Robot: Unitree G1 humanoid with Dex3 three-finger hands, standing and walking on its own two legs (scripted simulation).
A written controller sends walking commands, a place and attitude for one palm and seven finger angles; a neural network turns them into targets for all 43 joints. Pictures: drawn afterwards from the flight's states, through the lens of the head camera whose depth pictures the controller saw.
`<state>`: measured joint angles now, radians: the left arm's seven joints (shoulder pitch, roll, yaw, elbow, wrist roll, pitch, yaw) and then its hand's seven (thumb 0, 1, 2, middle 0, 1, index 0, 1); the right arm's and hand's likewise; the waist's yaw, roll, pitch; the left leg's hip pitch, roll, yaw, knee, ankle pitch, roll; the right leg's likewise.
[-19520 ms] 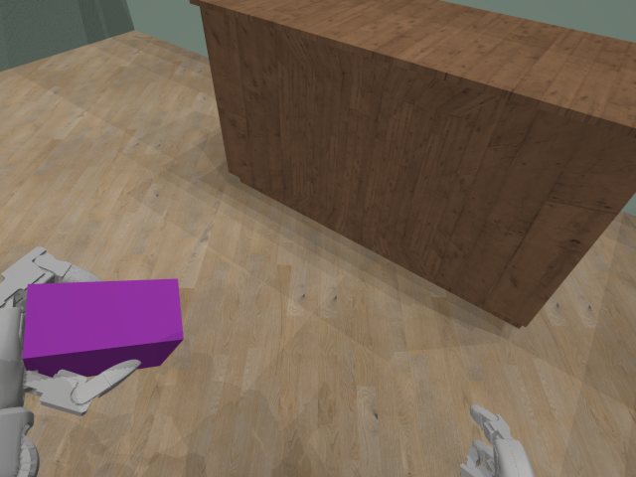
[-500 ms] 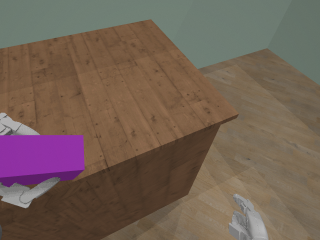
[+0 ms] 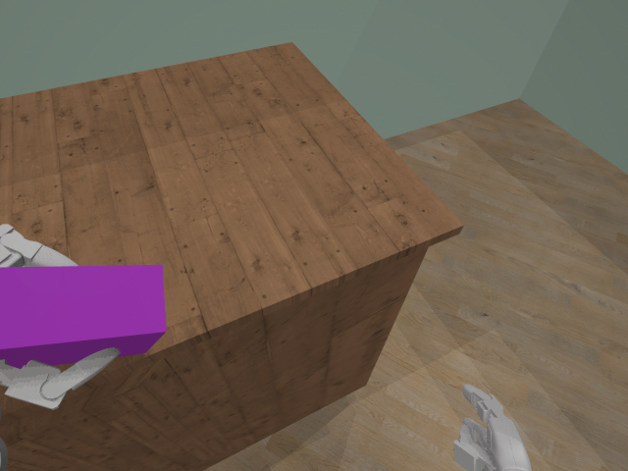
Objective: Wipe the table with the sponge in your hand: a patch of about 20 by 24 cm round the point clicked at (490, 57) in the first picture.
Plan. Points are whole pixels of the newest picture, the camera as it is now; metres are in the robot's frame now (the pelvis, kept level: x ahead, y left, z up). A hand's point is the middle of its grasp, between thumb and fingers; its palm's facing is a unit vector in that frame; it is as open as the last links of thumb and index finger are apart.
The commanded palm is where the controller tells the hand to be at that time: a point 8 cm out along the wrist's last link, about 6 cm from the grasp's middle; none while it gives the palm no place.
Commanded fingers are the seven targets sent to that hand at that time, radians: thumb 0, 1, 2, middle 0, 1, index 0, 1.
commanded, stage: shuffle to correct the standing spot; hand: left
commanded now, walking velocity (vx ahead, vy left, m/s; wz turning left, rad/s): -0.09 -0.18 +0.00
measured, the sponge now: (107, 316) +0.23 +0.21 +0.15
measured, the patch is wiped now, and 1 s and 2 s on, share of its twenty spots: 0.00 0.00 0.00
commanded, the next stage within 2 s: come to a stop and stand still in 1.18 s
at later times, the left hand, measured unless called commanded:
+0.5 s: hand (57, 317) +0.21 +0.24 +0.17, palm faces +0.36 -0.85 -0.39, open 10.2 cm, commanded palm +0.16 +0.28 +0.18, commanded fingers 0.00 0.10 1.30 -1.20 -1.60 -1.20 -1.60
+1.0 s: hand (61, 316) +0.22 +0.23 +0.17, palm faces +0.36 -0.84 -0.40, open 10.2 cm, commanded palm +0.16 +0.27 +0.18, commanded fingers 0.00 0.10 1.30 -1.20 -1.60 -1.20 -1.60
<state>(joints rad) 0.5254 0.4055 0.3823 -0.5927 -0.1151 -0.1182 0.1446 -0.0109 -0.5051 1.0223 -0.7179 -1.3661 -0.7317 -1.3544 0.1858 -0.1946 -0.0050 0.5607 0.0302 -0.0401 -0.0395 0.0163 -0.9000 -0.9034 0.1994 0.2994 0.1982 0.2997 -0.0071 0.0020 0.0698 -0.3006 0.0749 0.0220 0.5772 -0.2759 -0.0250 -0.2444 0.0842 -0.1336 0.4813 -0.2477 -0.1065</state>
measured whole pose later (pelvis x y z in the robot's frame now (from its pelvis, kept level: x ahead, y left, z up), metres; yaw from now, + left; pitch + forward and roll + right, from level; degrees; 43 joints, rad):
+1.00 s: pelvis +0.00 -0.01 +0.00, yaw +0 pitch +0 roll -1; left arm 0.52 0.40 0.37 -0.58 -0.11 -0.11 0.15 -0.01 -0.51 1.02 -0.72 -1.37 -0.73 -1.35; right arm 0.19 -0.20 0.00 0.56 0.03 -0.03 -0.04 0.02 -0.90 -0.90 0.20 0.30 0.20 0.30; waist 0.00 0.01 0.06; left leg -0.29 0.08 0.02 0.57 -0.27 -0.03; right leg -0.24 0.09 -0.13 0.48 -0.25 -0.11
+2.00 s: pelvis -0.01 +0.07 +0.01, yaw -3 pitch -1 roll -1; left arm 0.40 0.35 0.33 -0.43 -0.05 -0.23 0.10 -0.01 -0.51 1.02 -0.72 -1.37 -0.73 -1.36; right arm 0.23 -0.17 0.04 0.58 0.00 -0.15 -0.02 0.02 -0.90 -0.90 0.20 0.30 0.20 0.30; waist 0.02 -0.04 0.02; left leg -0.21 -0.04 0.04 0.44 -0.21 0.07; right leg -0.20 0.02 -0.04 0.39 -0.17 -0.01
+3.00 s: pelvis +0.01 +0.06 +0.01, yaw -2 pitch -1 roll -1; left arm 0.43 0.35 0.34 -0.46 -0.05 -0.19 0.14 -0.01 -0.50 1.03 -0.72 -1.37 -0.73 -1.36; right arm 0.20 -0.21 0.01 0.59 0.01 -0.10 -0.04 0.02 -0.90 -0.90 0.20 0.30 0.20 0.30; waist 0.02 -0.01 0.04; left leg -0.20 -0.04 0.02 0.46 -0.25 0.06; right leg -0.17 0.02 -0.07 0.39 -0.20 -0.02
